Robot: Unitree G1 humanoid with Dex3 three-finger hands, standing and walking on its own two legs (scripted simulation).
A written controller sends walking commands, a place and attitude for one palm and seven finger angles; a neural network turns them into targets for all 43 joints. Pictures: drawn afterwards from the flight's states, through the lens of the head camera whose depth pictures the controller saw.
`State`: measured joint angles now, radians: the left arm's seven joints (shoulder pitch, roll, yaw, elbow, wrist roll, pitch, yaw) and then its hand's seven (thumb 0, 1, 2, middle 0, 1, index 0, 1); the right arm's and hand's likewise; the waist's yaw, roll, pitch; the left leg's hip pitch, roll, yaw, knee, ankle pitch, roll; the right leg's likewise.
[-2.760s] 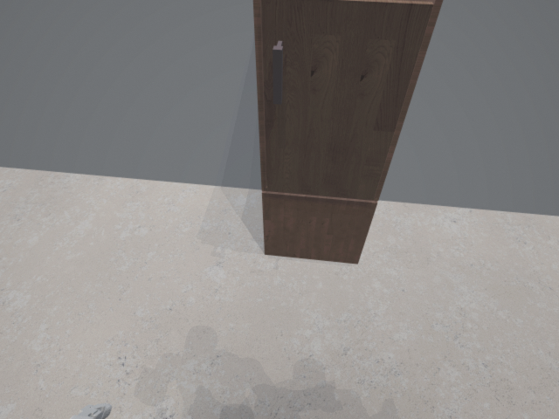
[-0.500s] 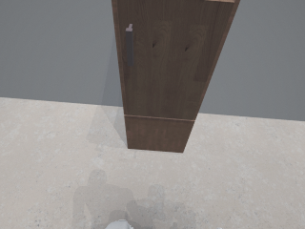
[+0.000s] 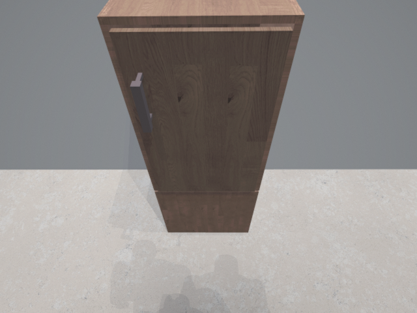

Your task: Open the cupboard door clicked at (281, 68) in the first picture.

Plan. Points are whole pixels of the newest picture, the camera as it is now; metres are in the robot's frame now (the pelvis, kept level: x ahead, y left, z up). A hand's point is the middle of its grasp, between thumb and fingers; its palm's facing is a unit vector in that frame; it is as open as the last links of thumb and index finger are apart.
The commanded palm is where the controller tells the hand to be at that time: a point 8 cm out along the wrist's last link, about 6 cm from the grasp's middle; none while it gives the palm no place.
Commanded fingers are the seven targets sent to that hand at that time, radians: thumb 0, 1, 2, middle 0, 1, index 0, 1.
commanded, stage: come to a stop and stand still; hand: left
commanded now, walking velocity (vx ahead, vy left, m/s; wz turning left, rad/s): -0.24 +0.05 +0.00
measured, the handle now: (144, 103) +0.55 +0.18 +0.10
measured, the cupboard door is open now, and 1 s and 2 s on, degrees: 0 0 0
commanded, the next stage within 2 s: look again from close up in 0.84 s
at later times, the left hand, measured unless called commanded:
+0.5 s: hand out of the picture +0.03 +0.18 -0.17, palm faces +0.04 -0.96 -0.27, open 7.4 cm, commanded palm none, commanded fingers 0.00 0.90 0.90 -0.20 -0.30 -0.20 -0.30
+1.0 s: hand out of the picture -0.03 +0.16 -0.17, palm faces +0.01 -0.98 -0.22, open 7.4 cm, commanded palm none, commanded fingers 0.00 0.90 0.90 -0.20 -0.30 -0.20 -0.30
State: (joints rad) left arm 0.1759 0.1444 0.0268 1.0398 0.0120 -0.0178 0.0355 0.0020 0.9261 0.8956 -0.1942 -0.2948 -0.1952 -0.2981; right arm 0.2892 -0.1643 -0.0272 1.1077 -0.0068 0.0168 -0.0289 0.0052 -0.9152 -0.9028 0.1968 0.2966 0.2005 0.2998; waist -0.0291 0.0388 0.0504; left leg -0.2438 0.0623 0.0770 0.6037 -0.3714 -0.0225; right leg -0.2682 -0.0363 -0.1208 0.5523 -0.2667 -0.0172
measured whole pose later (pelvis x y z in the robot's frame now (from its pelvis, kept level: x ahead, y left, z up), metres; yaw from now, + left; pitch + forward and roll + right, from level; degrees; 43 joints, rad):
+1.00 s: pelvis -0.04 -0.02 +0.01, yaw +0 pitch -1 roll +0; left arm 0.32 0.18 0.00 1.06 0.01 -0.01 0.02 0.01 0.91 0.90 -0.20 -0.30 -0.20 -0.30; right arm 0.37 -0.18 0.00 1.09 -0.02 0.00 -0.01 0.01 -0.91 -0.90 0.20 0.30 0.20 0.30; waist -0.01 0.00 0.01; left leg -0.29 0.02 0.04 0.48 -0.18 0.00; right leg -0.23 0.01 -0.05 0.51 -0.26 -0.04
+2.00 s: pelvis -0.03 -0.03 -0.07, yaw +1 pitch +10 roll +0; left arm 0.45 0.19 0.17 0.10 -0.30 -0.44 -0.33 0.01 0.61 0.77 -0.22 -0.48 -0.22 -0.49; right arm 0.14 -0.26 -0.06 0.48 0.03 -0.22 -0.04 0.01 -0.91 -0.90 0.20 0.30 0.20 0.30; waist 0.03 -0.02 -0.13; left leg -0.79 0.03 0.01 1.06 -0.45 -0.01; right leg -0.71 0.00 -0.07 1.07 -0.54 -0.04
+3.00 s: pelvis -0.02 +0.00 -0.01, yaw +1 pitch +3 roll -2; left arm 0.01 0.39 0.37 0.23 -0.35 -0.13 -0.41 -0.01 -0.47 0.31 -0.29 -1.18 -0.29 -1.18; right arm 0.24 -0.25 0.07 0.58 0.06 -0.23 -0.10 0.01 -0.90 -0.90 0.20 0.30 0.21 0.30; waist 0.03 0.04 -0.05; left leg -0.46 0.01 0.01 0.72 -0.31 0.03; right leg -0.35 0.00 -0.08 0.68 -0.37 -0.01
